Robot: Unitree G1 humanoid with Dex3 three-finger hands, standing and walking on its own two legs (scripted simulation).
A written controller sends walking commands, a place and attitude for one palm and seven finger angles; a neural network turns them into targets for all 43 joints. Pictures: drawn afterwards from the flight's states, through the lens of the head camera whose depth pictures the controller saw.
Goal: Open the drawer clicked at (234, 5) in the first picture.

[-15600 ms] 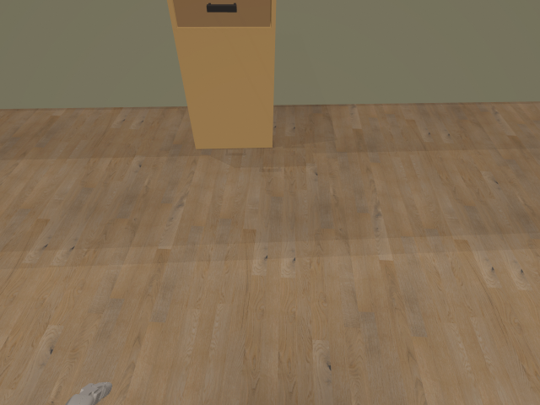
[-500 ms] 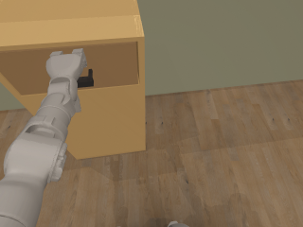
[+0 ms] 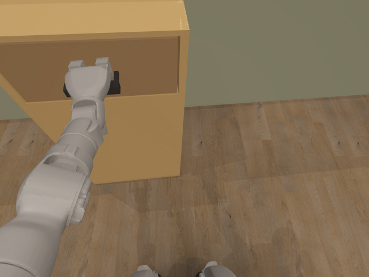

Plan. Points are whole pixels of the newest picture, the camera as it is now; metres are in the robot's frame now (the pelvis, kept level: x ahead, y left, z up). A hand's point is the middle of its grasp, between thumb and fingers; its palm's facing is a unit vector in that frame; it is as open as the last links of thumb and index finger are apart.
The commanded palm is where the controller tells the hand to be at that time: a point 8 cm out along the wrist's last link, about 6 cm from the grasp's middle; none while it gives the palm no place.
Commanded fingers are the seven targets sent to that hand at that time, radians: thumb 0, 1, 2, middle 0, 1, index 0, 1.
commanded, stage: lower the fingers behind the handle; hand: left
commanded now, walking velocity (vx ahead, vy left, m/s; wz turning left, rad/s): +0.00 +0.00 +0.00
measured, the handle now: (93, 82) +0.57 +0.17 +0.05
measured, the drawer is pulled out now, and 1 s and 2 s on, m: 0.00 0.00 0.01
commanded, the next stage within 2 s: close the thumb around the handle in 0.46 s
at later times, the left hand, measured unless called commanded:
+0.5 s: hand (93, 104) +0.52 +0.17 +0.02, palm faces +0.00 -0.03 -1.00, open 13.8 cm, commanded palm +0.50 +0.17 +0.07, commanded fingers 0.00 -0.50 0.30 -0.30 -1.20 -0.30 -1.20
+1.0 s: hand (93, 103) +0.52 +0.17 +0.02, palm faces -0.03 -0.03 -1.00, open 8.6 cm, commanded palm +0.50 +0.17 +0.07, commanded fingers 0.00 0.79 0.85 -0.39 -1.34 -0.39 -1.34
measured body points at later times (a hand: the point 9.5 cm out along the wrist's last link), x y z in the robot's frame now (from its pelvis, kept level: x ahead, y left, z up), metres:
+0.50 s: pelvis -0.01 +0.00 -0.01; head +0.11 +0.00 +0.43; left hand +0.51 +0.17 +0.08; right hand -0.05 -0.27 -0.13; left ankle +0.00 +0.09 -0.70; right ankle -0.01 -0.11 -0.70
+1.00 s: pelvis +0.01 +0.00 +0.00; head +0.12 +0.00 +0.44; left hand +0.51 +0.17 +0.08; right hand +0.00 -0.27 -0.13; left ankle +0.00 +0.09 -0.70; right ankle -0.01 -0.11 -0.70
